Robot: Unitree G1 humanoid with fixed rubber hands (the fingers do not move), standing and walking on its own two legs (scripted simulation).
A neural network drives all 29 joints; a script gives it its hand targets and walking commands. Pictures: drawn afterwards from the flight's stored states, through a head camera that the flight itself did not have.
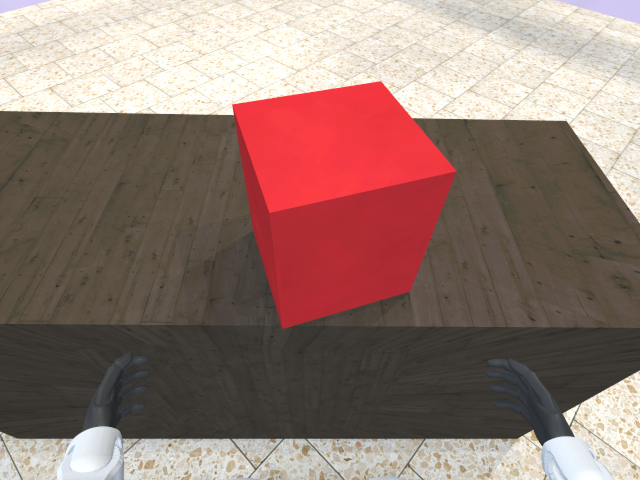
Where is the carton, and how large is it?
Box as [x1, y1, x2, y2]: [232, 81, 456, 328]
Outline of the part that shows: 380,81 232,104 253,230 282,328 410,290 456,171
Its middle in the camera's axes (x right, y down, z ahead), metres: +0.02 -0.04 +0.55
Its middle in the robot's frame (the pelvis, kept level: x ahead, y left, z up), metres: +0.44 -0.01 +0.07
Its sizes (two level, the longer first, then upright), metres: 0.210 0.200 0.250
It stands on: a pedestal, 0.72 m high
